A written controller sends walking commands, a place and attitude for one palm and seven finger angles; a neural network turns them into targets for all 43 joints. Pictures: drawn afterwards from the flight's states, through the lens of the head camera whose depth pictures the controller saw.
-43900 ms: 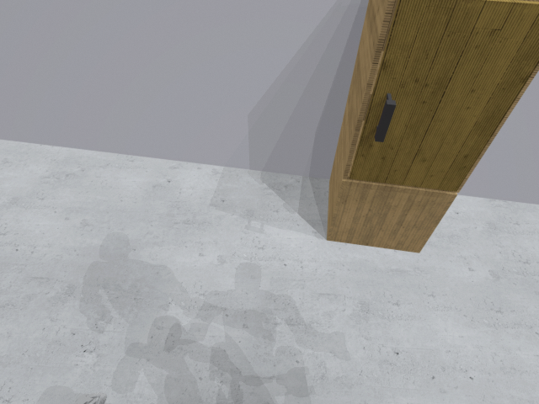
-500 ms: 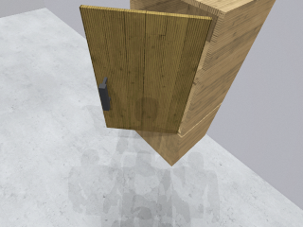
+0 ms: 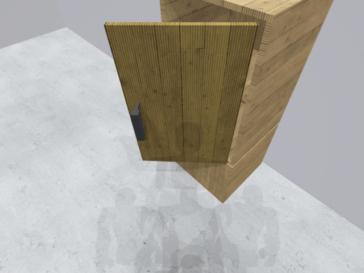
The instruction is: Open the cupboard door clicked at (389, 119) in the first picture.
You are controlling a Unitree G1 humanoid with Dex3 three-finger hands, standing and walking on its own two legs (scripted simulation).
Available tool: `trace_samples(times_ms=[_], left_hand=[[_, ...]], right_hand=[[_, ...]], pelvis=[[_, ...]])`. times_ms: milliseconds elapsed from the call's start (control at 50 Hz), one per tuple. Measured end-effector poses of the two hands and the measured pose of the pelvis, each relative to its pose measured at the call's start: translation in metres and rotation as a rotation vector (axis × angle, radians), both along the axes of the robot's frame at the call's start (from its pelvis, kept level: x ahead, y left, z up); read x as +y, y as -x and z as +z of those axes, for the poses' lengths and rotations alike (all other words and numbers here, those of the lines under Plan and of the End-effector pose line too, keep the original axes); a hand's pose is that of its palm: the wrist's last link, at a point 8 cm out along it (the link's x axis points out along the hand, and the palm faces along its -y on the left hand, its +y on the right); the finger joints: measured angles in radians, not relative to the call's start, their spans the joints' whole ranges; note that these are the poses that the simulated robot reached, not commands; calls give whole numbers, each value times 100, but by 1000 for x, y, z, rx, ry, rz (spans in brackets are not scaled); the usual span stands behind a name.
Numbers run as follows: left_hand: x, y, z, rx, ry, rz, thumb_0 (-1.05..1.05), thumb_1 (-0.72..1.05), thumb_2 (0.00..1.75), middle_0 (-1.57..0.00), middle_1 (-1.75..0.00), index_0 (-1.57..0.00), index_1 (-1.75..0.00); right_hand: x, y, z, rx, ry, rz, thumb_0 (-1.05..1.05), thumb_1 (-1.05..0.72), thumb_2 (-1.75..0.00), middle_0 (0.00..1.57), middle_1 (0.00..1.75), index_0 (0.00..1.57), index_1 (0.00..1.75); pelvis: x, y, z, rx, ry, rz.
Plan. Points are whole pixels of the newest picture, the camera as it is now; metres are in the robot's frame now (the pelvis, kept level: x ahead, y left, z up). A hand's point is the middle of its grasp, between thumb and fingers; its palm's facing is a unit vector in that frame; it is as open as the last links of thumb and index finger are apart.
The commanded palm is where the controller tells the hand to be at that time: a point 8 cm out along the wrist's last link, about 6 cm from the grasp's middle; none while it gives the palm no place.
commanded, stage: look again from close up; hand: left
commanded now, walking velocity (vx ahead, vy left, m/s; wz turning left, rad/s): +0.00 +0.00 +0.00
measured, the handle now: (139, 121) +0.58 +0.20 -0.06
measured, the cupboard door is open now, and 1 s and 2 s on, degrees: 43 43 43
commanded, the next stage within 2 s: raise the hand with hooked fingers in 0.44 s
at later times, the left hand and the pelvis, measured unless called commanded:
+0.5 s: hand out of the picture +0.06 +0.14 -0.17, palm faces +0.00 -0.97 -0.23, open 7.3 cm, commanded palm none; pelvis +0.03 -0.04 +0.00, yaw +0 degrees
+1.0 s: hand (122, 262) +0.16 +0.16 -0.08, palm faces +0.10 -0.99 +0.00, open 8.8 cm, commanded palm +0.16 +0.21 -0.06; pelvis -0.02 -0.07 -0.10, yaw +4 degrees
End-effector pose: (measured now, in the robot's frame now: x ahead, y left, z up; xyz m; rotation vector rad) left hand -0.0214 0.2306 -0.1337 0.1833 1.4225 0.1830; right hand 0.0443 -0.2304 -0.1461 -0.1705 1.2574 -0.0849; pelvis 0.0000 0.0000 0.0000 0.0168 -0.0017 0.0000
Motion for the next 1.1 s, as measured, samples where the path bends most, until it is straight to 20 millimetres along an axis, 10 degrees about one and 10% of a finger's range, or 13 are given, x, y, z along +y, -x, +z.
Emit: trace_samples(times_ms=[260, 560, 760, 940, 1100], left_hand=[[-29, -48, -4, -42, 21, -32, 1, 92, 90, -20, -30, -20, -30], [-48, -74, -2, -77, -1, -30, 0, 92, 90, -20, -30, -20, -30], [-39, -212, 118, -1207, 22, 39, 1, 82, 86, -20, -36, -20, -35], [-35, -167, 66, -1372, 145, -148, 0, 63, 78, -22, -48, -22, -47], [-11, -163, 67, -1406, 98, -154, 1, 44, 70, -23, -59, -23, -59]], right_hand=[[-14, 26, -1, 125, -6, -52, 1, -91, -90, 20, 30, 20, 30], [-32, 11, -4, 139, -20, -60, 1, -91, -90, 20, 30, 20, 30], [-84, -110, 34, -490, 95, 45, 2, -91, -90, 20, 30, 20, 30], [-88, -202, 44, -851, 136, 206, 1, -91, -90, 20, 30, 19, 30], [-42, -178, -4, -743, 55, 244, 1, -91, -90, 20, 30, 20, 30]], pelvis=[[-23, -19, 2, 1, 0, -3], [-46, -35, 2, 5, 6, 3], [-59, -19, -22, 116, -2, 62], [-71, 10, -89, 241, 1, 67], [-69, 22, -108, 251, 61, 90]])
